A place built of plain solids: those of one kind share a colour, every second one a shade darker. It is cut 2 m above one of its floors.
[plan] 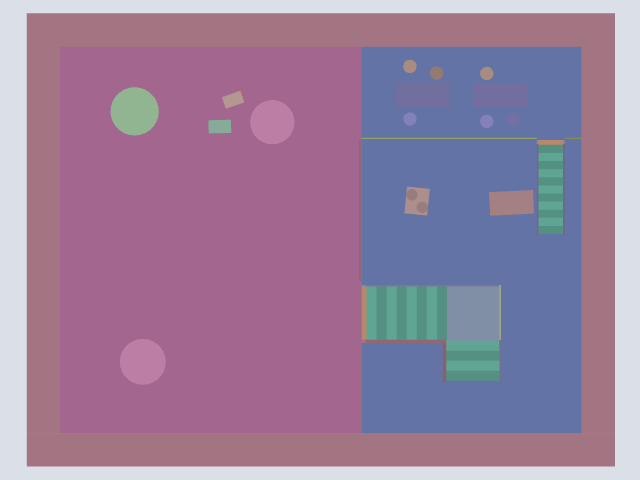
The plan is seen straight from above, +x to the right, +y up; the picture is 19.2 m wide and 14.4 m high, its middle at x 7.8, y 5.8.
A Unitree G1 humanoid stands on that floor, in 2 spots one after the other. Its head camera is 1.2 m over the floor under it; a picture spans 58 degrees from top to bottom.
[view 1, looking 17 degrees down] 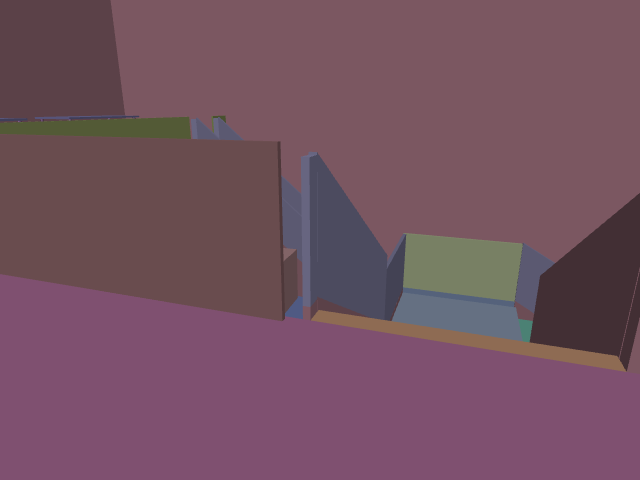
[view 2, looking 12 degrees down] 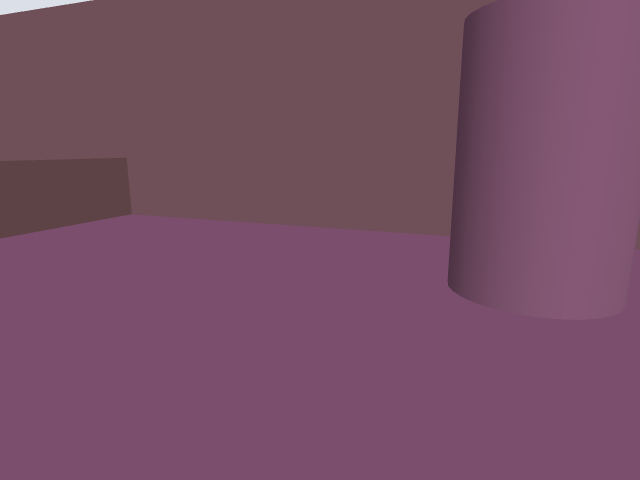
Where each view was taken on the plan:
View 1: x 6.89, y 3.60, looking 19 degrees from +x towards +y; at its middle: rail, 2.58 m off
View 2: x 2.90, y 6.15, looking -69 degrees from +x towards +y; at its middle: floor_zta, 5.77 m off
